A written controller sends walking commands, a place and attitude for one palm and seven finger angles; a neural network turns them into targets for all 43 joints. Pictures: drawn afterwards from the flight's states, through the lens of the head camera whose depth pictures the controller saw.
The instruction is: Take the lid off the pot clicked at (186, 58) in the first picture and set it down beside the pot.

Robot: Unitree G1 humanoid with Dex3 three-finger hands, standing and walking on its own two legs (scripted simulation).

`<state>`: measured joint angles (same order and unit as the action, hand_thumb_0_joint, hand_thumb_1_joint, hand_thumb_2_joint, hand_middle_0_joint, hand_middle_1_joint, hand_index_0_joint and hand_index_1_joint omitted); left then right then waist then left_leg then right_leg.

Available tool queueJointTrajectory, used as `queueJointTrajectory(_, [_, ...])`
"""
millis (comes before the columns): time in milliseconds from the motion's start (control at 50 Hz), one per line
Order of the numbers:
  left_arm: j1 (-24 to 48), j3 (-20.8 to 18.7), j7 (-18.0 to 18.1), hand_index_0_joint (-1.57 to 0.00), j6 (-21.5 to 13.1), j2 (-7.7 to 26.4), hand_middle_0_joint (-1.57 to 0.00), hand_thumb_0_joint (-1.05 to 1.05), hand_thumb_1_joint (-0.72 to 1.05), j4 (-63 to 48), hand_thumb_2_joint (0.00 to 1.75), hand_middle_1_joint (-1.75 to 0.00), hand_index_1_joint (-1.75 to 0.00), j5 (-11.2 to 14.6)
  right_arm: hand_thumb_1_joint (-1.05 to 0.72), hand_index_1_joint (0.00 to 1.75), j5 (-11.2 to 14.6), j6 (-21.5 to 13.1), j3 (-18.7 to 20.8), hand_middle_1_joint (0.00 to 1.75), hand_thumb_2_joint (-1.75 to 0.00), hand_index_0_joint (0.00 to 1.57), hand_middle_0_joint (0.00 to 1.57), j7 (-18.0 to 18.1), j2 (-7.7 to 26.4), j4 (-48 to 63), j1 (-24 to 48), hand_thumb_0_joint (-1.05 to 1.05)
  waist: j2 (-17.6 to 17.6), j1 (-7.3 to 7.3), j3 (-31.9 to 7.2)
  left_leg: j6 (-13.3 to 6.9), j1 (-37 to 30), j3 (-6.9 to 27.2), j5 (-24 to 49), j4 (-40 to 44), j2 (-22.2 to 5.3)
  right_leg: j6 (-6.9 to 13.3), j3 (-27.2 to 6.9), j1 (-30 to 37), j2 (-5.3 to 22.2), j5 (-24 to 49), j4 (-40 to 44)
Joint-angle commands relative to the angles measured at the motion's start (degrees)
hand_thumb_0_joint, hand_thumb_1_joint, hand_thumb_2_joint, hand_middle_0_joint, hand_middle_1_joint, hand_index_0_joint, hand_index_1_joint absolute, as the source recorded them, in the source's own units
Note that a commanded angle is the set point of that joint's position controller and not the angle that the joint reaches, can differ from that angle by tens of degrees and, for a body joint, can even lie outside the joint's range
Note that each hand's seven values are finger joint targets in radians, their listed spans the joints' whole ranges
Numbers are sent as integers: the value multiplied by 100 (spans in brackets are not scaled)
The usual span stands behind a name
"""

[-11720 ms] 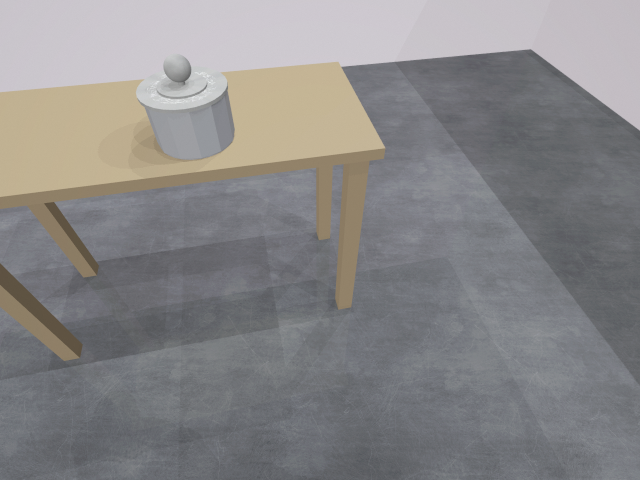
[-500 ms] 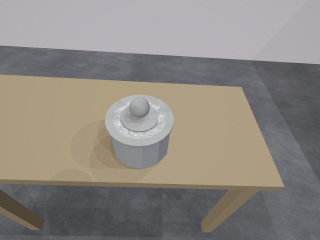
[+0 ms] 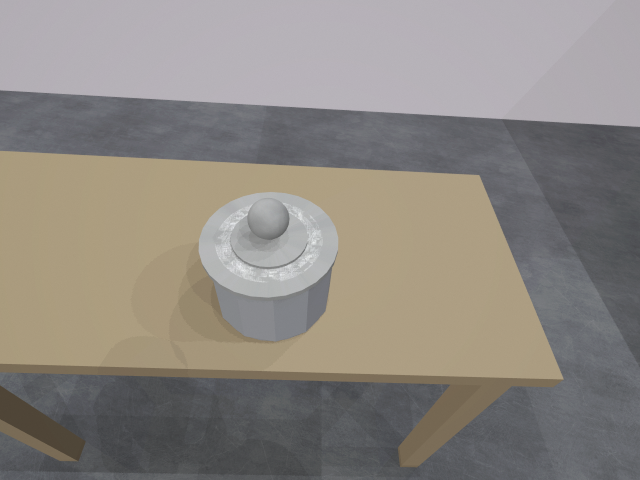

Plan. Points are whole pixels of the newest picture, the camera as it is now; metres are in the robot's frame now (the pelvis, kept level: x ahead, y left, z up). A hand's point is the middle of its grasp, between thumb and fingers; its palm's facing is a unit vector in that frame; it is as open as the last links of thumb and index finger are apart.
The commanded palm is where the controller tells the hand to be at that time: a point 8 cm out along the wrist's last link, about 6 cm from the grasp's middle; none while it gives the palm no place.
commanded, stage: look again from close up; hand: left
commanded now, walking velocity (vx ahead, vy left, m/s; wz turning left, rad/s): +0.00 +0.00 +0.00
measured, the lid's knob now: (268, 218) +0.40 +0.10 +0.12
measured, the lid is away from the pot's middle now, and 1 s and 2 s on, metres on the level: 0.00 0.00 0.00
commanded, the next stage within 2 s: shuffle to correct the standing spot in 0.16 s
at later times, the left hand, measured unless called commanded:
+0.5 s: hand out of the picture -0.04 +0.14 -0.18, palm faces +0.05 -0.99 -0.14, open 7.4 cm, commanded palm none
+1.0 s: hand out of the picture -0.06 +0.11 -0.18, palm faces +0.05 -0.98 -0.17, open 7.4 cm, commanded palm none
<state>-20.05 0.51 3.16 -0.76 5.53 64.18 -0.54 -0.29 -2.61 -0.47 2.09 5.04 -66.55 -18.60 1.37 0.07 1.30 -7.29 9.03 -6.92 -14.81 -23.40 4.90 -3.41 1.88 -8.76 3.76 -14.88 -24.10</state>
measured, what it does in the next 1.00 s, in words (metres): shifts its weight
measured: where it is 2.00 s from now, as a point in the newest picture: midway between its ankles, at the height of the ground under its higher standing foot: outside the picture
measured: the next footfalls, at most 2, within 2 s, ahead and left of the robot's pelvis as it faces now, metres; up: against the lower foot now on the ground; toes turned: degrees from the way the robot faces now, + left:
none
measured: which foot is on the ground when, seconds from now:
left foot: down 0.00-1.00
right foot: down 0.00-1.00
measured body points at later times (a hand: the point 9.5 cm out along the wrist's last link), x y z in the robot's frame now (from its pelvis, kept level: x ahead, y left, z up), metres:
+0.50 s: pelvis -0.01 +0.00 +0.00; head +0.01 +0.02 +0.45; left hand -0.04 +0.20 -0.17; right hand -0.04 -0.21 -0.16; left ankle -0.02 +0.03 -0.74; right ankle -0.02 -0.16 -0.74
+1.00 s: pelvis -0.06 -0.05 -0.01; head -0.05 -0.04 +0.44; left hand -0.07 +0.16 -0.17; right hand -0.04 -0.28 -0.16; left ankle -0.02 +0.03 -0.74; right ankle -0.03 -0.16 -0.74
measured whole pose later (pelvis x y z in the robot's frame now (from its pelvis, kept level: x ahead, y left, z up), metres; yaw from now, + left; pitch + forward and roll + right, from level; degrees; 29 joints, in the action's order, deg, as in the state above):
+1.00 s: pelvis -0.06 -0.05 -0.01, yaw +1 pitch -1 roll -1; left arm -19.5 0.0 2.4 0.5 7.7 60.2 -0.8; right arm -0.8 0.5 2.0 0.9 8.4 -61.5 -15.8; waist -0.4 -0.4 0.7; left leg -1.4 18.1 -4.7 -16.4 -33.2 -0.1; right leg 1.2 4.6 -15.5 -0.3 -13.3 -29.4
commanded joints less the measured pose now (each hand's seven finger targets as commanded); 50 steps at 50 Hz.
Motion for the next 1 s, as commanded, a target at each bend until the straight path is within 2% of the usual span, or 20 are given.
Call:
queueJointTrajectory(0, [-633,-28,26,-20,-10,351,-20,0,90,-17,90,-30,-30,-18,-90,30,28,-49,62,30,-90,20,20,39,519,40,-579,0,-141,17,357,502,-25,1136,1488,588,-1184,405,-281,-334,342,699,218])
queueJointTrajectory(240, [-645,-29,22,-20,-15,333,-20,0,90,-9,90,-30,-30,-24,-90,30,29,-53,61,30,-90,20,20,37,487,20,-601,0,-172,11,355,485,-45,1143,1305,663,-1189,385,-282,-336,343,658,245])
queueJointTrajectory(260, [-621,-22,17,-20,-3,363,-20,0,90,-3,90,-30,-30,-15,-90,30,47,-48,63,30,-90,20,20,39,475,32,-569,0,6,20,423,469,7,1150,1431,658,-1226,378,-269,-337,317,706,255])
queueJointTrajectory(340, [-609,-75,46,-20,60,375,-20,0,90,-93,90,-30,-30,-5,-90,30,73,-47,102,30,-90,20,20,84,517,72,-519,0,-181,9,233,547,-323,1189,2669,529,-1382,283,-276,-441,287,805,76])
queueJointTrajectory(380, [-618,-101,51,-20,102,411,-20,0,90,-125,90,-30,-30,-4,-90,30,83,-25,132,30,-90,20,20,99,560,108,-428,0,-219,28,210,534,-337,1224,2835,463,-1440,270,-281,-481,271,699,37])
queueJointTrajectory(420, [-577,-130,54,-20,140,441,-20,0,90,-184,90,-30,-30,-12,-90,30,89,4,168,30,-90,20,20,105,565,149,-362,0,-413,25,174,512,-359,1269,2790,479,-1517,240,-261,-585,247,507,-47])
queueJointTrajectory(460, [-550,-146,45,-20,167,479,-20,0,90,-227,90,-30,-30,-20,-90,30,96,27,196,30,-90,20,20,105,593,197,-283,0,-339,53,200,425,-214,1342,2613,482,-1603,250,-242,-616,214,319,-122])
queueJointTrajectory(540, [-495,-187,40,-20,228,496,-20,0,90,-327,90,-30,-30,-62,-90,30,71,92,279,30,-90,20,20,83,631,329,-105,0,-469,44,201,305,68,1424,1763,554,-1724,251,-234,-811,154,58,-431])
queueJointTrajectory(560, [-492,-186,27,-20,236,531,-20,0,90,-343,90,-30,-30,-63,-90,30,74,101,285,30,-90,20,20,77,662,370,-54,0,-351,66,230,234,250,1454,1557,546,-1757,273,-226,-760,139,-23,-492])
queueJointTrajectory(640, [-487,-212,19,-20,257,566,-20,0,90,-445,90,-30,-30,-103,-90,30,39,158,367,30,-90,20,20,31,751,518,125,0,-388,60,149,191,613,1507,903,478,-1782,318,-211,-794,113,82,-713])
queueJointTrajectory(660, [-472,-210,13,-20,254,599,-20,0,90,-454,90,-30,-30,-99,-90,30,40,167,369,30,-90,20,20,15,765,556,165,0,-240,79,182,179,788,1541,760,458,-1777,339,-198,-684,101,120,-691])
queueJointTrajectory(720, [-438,-220,13,-20,257,643,-20,0,90,-559,90,-30,-30,-115,-90,30,24,218,423,30,-90,20,20,-28,850,688,218,0,-373,35,130,241,926,1566,372,378,-1697,385,-181,-788,110,292,-791])
queueJointTrajectory(760, [-434,-228,-1,-20,255,693,-20,0,90,-609,90,-30,-30,-117,-90,30,20,241,441,30,-90,20,20,-41,853,761,251,0,-280,46,97,222,1095,1549,78,329,-1690,433,-207,-716,92,279,-806])
queueJointTrajectory(800, [-463,-197,0,-20,194,660,-20,0,90,-629,90,-30,-30,-122,-90,30,8,252,410,30,-90,20,20,-79,770,802,244,0,-128,35,19,368,1112,1301,-824,160,-1380,492,-485,-754,224,154,-378])
queueJointTrajectory(840, [-304,-167,-12,-20,112,801,-20,0,90,-651,90,-30,-30,-111,-90,30,-4,288,347,30,-90,20,20,-119,586,759,48,0,308,-74,88,566,924,885,-1257,-363,-898,672,-1079,-1182,535,-1105,429])
queueJointTrajectory(860, [-233,-159,-26,-20,85,894,-20,0,90,-664,90,-30,-30,-97,-90,30,-3,327,315,30,-90,20,20,-129,501,706,-70,0,575,-114,158,619,738,728,-1204,-644,-757,786,-1319,-1465,701,-1987,925])
queueJointTrajectory(880, [-108,-178,-22,-20,73,983,-20,0,90,-699,90,-30,-30,-81,-90,30,-25,341,286,30,-90,20,20,-137,483,665,-199,0,594,-173,279,685,582,571,-903,-960,-668,853,-1521,-1754,852,-2424,1229])
queueJointTrajectory(900, [-18,-186,-21,-20,52,1055,-20,0,90,-706,90,-30,-30,-64,-90,30,-34,332,251,30,-90,20,20,-140,417,583,-292,0,519,-206,301,713,405,510,-620,-1129,-652,900,-1554,-1885,924,-2400,1366])
queueJointTrajectory(940, [33,-175,-35,-20,-1,1054,-20,0,90,-691,90,-30,-30,-40,-90,30,-30,285,186,30,-90,20,20,-138,366,484,-460,0,369,-214,308,711,357,527,-355,-977,-729,877,-1329,-1695,823,-1886,1271])
queueJointTrajectory(980, [-27,-160,-44,-20,-4,1006,-20,0,90,-656,90,-30,-30,-30,-90,30,-31,271,161,30,-90,20,20,-128,420,476,-436,0,162,-130,558,715,538,570,-371,-735,-803,855,-1164,-1594,757,-1675,1149])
